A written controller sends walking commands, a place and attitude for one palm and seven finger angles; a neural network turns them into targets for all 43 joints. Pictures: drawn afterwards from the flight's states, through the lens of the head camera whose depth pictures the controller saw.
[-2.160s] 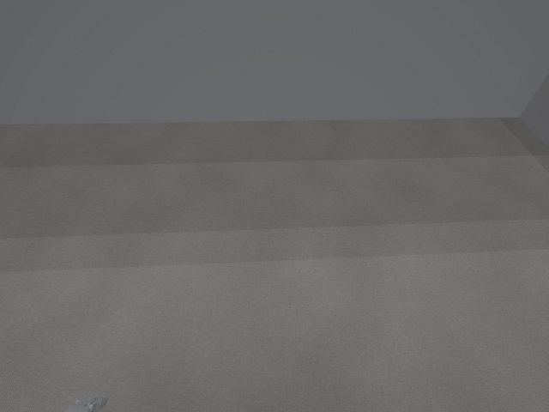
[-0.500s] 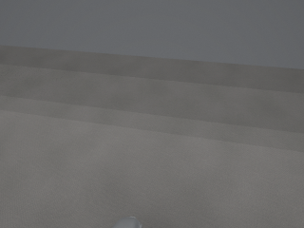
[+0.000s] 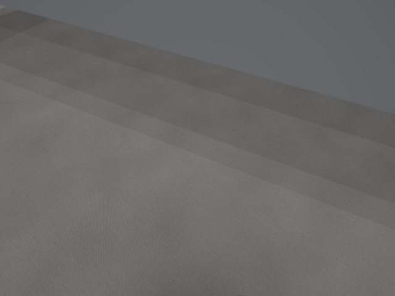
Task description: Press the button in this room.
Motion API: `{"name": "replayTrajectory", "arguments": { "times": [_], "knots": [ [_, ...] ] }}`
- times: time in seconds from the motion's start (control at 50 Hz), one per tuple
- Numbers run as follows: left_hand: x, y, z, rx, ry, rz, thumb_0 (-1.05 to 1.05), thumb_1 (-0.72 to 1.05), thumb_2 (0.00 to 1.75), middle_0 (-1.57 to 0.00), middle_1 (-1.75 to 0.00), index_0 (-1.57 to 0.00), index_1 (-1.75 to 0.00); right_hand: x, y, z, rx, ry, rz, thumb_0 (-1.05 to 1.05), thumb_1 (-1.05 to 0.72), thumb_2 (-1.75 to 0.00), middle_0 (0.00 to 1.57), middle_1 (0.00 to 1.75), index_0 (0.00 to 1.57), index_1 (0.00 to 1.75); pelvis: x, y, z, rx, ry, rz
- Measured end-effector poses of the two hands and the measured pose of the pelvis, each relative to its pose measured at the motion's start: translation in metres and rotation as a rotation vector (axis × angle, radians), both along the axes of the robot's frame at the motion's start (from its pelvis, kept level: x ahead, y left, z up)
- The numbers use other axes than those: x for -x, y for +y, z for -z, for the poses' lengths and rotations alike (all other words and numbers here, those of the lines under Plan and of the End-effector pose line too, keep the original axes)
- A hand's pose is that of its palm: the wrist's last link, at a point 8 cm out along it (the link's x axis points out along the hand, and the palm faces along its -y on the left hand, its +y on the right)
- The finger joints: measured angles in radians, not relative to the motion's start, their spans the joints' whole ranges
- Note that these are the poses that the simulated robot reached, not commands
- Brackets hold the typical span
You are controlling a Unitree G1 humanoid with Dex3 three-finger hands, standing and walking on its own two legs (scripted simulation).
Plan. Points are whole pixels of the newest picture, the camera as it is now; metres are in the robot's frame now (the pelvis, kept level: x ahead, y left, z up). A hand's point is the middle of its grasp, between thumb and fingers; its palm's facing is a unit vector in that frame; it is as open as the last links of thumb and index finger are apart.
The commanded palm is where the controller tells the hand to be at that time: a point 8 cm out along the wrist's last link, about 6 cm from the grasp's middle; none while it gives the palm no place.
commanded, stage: turn or walk to find it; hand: left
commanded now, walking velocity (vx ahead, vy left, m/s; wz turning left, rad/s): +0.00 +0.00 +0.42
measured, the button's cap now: out of the picture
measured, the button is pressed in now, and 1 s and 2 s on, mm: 0 0 0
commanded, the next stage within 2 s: none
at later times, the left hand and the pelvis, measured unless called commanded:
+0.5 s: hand out of the picture -0.04 +0.18 -0.18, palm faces +0.28 -0.94 -0.22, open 7.4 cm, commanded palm none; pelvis -0.04 -0.02 -0.01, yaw +14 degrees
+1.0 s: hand out of the picture -0.06 +0.19 -0.15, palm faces +0.43 -0.86 -0.27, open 7.4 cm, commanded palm none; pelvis -0.07 -0.03 -0.01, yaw +25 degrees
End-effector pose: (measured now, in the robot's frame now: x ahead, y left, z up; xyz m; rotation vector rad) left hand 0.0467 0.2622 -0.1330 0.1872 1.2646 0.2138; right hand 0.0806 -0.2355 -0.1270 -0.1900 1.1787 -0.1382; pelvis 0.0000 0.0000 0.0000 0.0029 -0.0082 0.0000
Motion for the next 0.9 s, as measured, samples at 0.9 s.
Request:
{"name": "replayTrajectory", "arguments": {
  "times": [0.9],
  "knots": [
    [0.138,-0.015,-0.008,-0.019,-0.066,-0.352,0.01,0.91,0.90,-0.20,-0.30,-0.20,-0.30,0.004,0.021,0.010,-0.013,0.046,-0.334,0.00,-0.90,-0.90,0.20,0.30,0.21,0.30,0.066,-0.016,0.001,-0.001,0.005,-0.384]
  ]
}}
